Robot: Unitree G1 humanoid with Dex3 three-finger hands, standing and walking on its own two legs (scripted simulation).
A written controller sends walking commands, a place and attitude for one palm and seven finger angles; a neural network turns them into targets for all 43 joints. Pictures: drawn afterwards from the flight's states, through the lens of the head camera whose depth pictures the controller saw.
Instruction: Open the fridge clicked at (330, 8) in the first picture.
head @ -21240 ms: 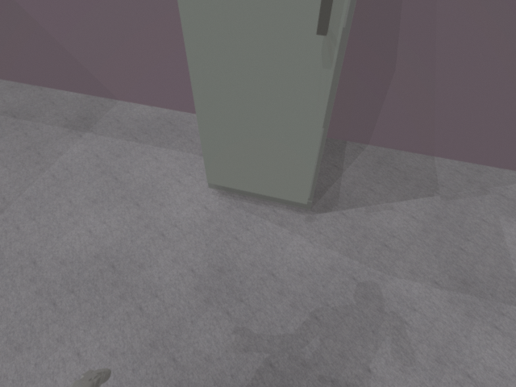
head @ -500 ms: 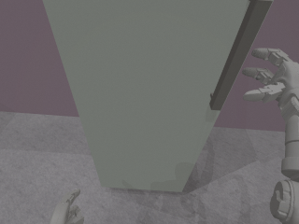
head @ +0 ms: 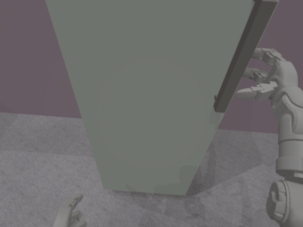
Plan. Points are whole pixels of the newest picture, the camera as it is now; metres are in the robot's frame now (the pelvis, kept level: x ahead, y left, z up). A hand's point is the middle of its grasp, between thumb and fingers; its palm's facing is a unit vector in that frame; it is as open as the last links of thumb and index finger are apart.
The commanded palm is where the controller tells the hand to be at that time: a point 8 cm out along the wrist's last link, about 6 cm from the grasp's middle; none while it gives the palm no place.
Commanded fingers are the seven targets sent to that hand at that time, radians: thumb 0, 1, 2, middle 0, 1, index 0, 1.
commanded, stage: slide the fingers in behind the handle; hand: right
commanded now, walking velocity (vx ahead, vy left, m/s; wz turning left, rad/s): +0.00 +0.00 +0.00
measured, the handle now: (235, 62) +0.46 -0.17 +0.26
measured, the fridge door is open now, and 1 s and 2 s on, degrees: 0 0 0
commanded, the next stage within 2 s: grip the handle and tug to test in 1.72 s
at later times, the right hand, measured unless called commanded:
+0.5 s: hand (245, 78) +0.39 -0.18 +0.25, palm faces +0.03 +1.00 +0.00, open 14.0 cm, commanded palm +0.37 -0.22 +0.25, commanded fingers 0.00 0.50 -0.30 0.30 1.20 0.30 1.20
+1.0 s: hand (232, 76) +0.40 -0.15 +0.25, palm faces +0.01 +1.00 +0.00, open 14.0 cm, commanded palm +0.38 -0.20 +0.25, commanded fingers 0.00 0.50 -0.30 0.30 1.20 0.30 1.20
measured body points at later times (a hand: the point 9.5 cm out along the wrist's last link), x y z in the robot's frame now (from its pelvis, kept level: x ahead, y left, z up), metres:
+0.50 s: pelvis +0.00 +0.00 +0.00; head -0.03 +0.02 +0.45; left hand +0.17 +0.24 -0.09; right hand +0.39 -0.23 +0.25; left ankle -0.02 +0.11 -0.74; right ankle -0.01 -0.10 -0.74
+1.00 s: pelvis +0.00 +0.01 +0.00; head -0.02 +0.02 +0.45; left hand +0.16 +0.24 -0.10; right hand +0.40 -0.21 +0.25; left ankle -0.02 +0.11 -0.74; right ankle -0.01 -0.10 -0.74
